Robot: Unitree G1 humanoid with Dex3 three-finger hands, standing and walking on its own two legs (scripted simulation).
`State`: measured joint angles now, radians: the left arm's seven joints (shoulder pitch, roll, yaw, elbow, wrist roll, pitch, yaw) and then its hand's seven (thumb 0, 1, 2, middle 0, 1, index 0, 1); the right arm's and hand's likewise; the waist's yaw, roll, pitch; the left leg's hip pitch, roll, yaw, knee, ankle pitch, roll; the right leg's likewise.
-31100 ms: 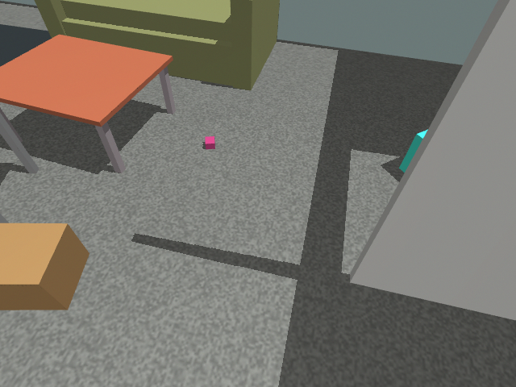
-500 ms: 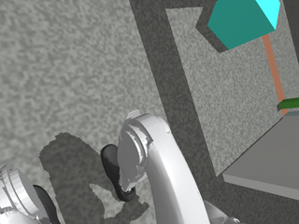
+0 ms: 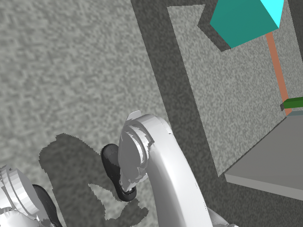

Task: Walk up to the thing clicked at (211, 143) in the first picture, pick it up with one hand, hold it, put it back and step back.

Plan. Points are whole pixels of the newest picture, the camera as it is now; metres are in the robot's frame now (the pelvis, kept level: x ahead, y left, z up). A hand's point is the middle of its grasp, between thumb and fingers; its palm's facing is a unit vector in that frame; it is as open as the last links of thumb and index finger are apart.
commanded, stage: close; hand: left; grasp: from above
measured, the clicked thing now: out of the picture +0.46 +0.34 -0.29
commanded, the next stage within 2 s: settle in 0.76 s
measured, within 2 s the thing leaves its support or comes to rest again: leaves its support in 1.10 s
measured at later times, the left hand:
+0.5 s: hand out of the picture +0.46 +0.35 -0.26, palm faces -0.35 -0.26 -0.90, open 9.5 cm
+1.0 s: hand out of the picture +0.45 +0.35 -0.26, palm faces -0.36 -0.26 -0.90, open 9.0 cm
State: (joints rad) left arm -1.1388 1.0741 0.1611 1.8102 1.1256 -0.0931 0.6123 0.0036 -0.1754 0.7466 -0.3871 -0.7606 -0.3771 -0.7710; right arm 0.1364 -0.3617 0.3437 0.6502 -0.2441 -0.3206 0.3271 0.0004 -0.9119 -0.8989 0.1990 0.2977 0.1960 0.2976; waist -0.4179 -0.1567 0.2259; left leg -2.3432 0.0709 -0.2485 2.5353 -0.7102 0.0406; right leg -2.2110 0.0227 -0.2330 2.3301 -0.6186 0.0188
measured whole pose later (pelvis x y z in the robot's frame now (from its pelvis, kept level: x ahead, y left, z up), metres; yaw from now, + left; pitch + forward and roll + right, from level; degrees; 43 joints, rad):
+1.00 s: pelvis +0.00 +0.00 +0.00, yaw +0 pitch +27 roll -16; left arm -1.16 1.10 0.17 1.80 1.14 -0.08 0.63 0.07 0.25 0.25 -1.01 -0.42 -0.77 -0.36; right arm 0.13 -0.38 0.34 0.64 -0.24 -0.33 0.32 0.00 -0.91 -0.90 0.20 0.30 0.20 0.30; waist -0.42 -0.17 0.23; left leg -2.34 0.07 -0.25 2.52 -0.70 0.05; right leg -2.20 0.03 -0.23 2.31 -0.61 0.03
